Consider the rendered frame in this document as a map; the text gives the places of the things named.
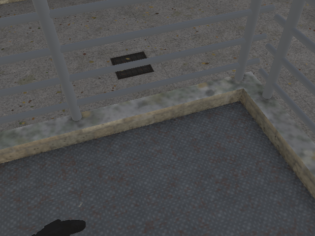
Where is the robot left hand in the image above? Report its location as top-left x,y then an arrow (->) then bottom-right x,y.
32,219 -> 86,236

